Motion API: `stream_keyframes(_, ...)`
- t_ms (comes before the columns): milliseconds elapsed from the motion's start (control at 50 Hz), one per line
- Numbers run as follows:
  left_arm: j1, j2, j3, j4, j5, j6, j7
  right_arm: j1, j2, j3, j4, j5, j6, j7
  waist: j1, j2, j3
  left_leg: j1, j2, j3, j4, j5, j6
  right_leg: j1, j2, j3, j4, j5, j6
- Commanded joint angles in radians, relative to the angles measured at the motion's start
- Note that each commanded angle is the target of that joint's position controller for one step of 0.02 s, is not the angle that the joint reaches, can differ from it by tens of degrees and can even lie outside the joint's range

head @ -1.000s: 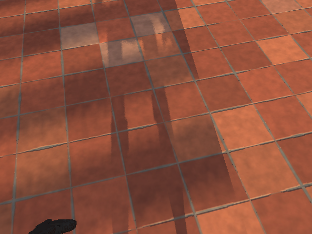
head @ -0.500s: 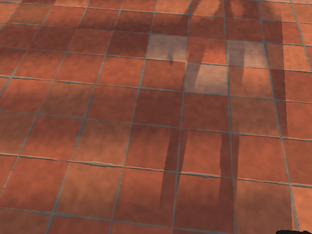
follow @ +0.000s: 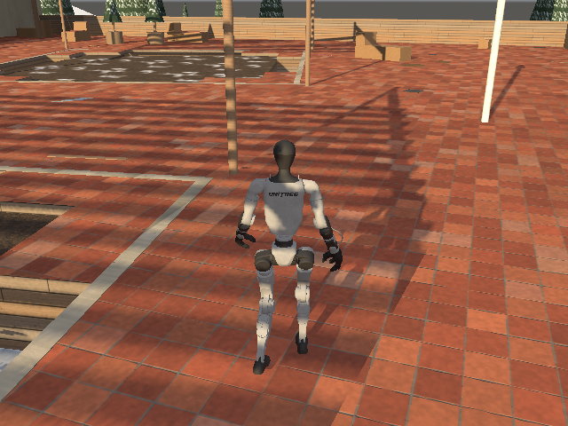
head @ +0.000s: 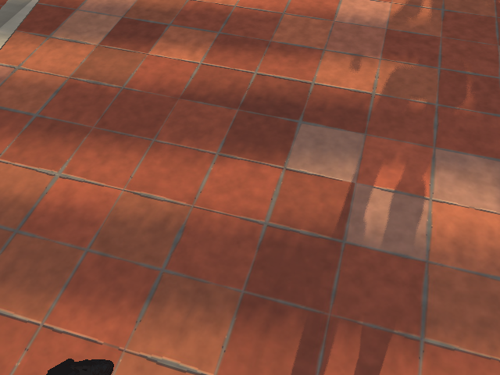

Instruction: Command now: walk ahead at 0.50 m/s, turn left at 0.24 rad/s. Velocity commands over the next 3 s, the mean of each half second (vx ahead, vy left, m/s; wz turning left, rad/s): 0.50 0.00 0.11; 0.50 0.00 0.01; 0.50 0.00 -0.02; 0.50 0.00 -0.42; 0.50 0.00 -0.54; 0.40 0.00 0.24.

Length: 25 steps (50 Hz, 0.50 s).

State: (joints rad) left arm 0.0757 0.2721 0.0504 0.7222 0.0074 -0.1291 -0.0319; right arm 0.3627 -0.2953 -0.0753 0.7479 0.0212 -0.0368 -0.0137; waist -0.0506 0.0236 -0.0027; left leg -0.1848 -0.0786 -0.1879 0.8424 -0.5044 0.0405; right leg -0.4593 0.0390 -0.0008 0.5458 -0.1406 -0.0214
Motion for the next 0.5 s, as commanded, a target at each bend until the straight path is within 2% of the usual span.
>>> stream_keyframes(20,0.278,0.151,0.053,0.015,-0.022,0.007,0.002,0.0,-0.133,-0.014,-0.086,0.015,-0.029,0.001,0.143,-0.157,-0.13,-0.62,0.055,-0.005,0.468,0.017,-0.01,0.662,-0.393,0.663,-0.262,-0.383,-0.229)
stream_keyframes(40,0.221,0.137,0.043,0.003,-0.007,0.015,0.004,-0.075,-0.125,-0.01,-0.105,0.002,-0.029,-0.001,0.126,-0.082,-0.067,-0.594,0.095,0.042,0.441,0.089,-0.008,0.542,-0.35,0.542,-0.272,-0.282,-0.203)
stream_keyframes(60,0.187,0.118,0.035,0.006,-0.001,0.02,0.005,-0.117,-0.113,-0.011,-0.12,-0.014,-0.034,0.002,0.107,-0.07,-0.012,-0.579,0.125,0.059,0.378,0.139,-0.009,0.446,-0.316,0.466,-0.294,-0.175,-0.204)
stream_keyframes(80,0.171,0.101,0.027,0.006,0.006,0.018,0.007,-0.111,-0.1,-0.012,-0.121,-0.016,-0.035,0.006,0.079,-0.096,-0.008,-0.525,0.156,0.066,0.328,0.175,-0.008,0.388,-0.285,0.404,-0.311,-0.088,-0.194)
stream_keyframes(100,0.17,0.091,0.024,0.01,0.005,0.017,0.008,-0.095,-0.083,-0.009,-0.116,-0.012,-0.034,0.01,0.067,-0.119,-0.012,-0.49,0.164,0.08,0.291,0.188,-0.012,0.361,-0.262,0.362,-0.329,-0.034,-0.193)
stream_keyframes(140,0.188,0.109,0.027,0.025,-0.007,0.014,0.011,-0.097,-0.053,-0.001,-0.118,-0.012,-0.03,0.012,0.061,-0.124,-0.013,-0.483,0.175,0.107,0.212,0.2,-0.025,0.34,-0.256,0.3,-0.356,0.059,-0.21)
stream_keyframes(180,0.205,0.143,0.036,0.04,-0.014,0.016,0.017,-0.159,-0.033,0.01,-0.139,-0.018,-0.032,0.012,0.073,-0.104,0.001,-0.501,0.185,0.126,0.094,0.269,-0.041,0.335,-0.261,0.25,-0.383,0.127,-0.22)
stream_keyframes(240,0.232,0.163,0.039,0.058,-0.021,0.027,0.023,-0.247,-0.014,0.021,-0.153,-0.015,-0.039,0.02,0.103,-0.098,0.014,-0.46,0.175,0.15,-0.094,0.434,-0.048,0.329,-0.231,0.162,-0.397,0.162,-0.194)
stream_keyframes(280,0.262,0.17,0.039,0.075,-0.027,0.033,0.023,-0.303,-0.014,0.023,-0.163,-0.009,-0.043,0.027,0.124,-0.098,0.026,-0.415,0.154,0.168,-0.19,0.513,-0.051,0.329,-0.22,0.124,-0.389,0.17,-0.179)
stream_keyframes(320,0.302,0.175,0.039,0.095,-0.031,0.041,0.022,-0.355,-0.018,0.022,-0.178,-0.003,-0.047,0.035,0.143,-0.099,0.038,-0.398,0.14,0.177,-0.245,0.537,-0.047,0.359,-0.238,0.123,-0.376,0.167,-0.173)
stream_keyframes(380,0.325,0.188,0.042,0.115,-0.034,0.058,0.025,-0.398,-0.035,0.017,-0.202,0.001,-0.053,0.049,0.137,-0.11,0.055,-0.393,0.126,0.177,-0.308,0.469,-0.014,0.439,-0.28,0.14,-0.332,0.205,-0.155)
stream_keyframes(400,0.321,0.197,0.045,0.119,-0.035,0.063,0.028,-0.383,-0.047,0.012,-0.201,0.0,-0.055,0.052,0.12,-0.115,0.048,-0.361,0.118,0.182,-0.328,0.44,0.0,0.46,-0.289,0.14,-0.305,0.253,-0.146)
stream_keyframes(420,0.305,0.208,0.047,0.119,-0.036,0.068,0.031,-0.333,-0.065,0.003,-0.188,-0.003,-0.057,0.051,0.082,-0.119,0.021,-0.276,0.098,0.201,-0.355,0.427,0.018,0.465,-0.282,0.123,-0.245,0.374,-0.131)
stream_keyframes(440,0.295,0.201,0.044,0.118,-0.037,0.072,0.034,-0.223,-0.096,-0.016,-0.154,-0.01,-0.056,0.046,0.022,-0.105,-0.047,-0.111,0.073,0.224,-0.385,0.438,0.044,0.444,-0.244,0.082,-0.117,0.513,-0.109)
stream_keyframes(460,0.287,0.168,0.03,0.104,-0.025,0.07,0.036,-0.062,-0.149,-0.038,-0.115,-0.017,-0.054,0.036,-0.049,-0.076,-0.163,0.144,0.137,0.163,-0.353,0.465,0.087,0.326,-0.197,0.041,0.092,0.465,-0.075)
stream_keyframes(480,0.353,0.074,-0.002,0.068,-0.004,0.053,0.034,0.069,-0.253,-0.06,-0.102,-0.039,-0.047,0.027,-0.055,0.135,-0.324,0.528,0.399,-0.216,-0.347,0.438,0.216,-0.031,-0.072,-0.024,0.479,0.076,-0.007)
stream_keyframes(500,0.373,0.074,-0.008,0.076,-0.016,0.033,0.028,0.102,-0.219,-0.051,-0.082,-0.02,-0.04,0.032,-0.054,0.263,-0.405,0.603,0.486,-0.537,-0.496,0.277,0.303,-0.229,-0.002,0.073,0.674,-0.432,0.007)
